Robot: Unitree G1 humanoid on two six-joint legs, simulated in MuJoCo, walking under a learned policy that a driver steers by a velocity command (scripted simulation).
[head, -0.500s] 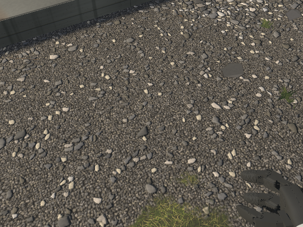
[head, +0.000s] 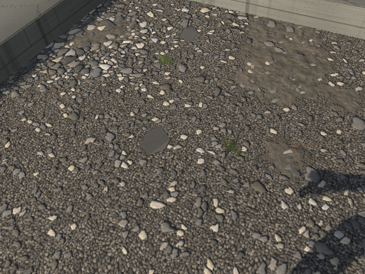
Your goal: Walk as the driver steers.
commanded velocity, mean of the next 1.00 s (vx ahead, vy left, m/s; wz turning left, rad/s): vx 0.08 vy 0.00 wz -0.40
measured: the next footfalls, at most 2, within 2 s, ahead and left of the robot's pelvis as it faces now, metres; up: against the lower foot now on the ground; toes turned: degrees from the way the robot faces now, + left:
left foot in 0.52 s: +0.32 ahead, +0.15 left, +0.00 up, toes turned -27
right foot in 0.84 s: +0.16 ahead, -0.07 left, +0.00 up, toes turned -20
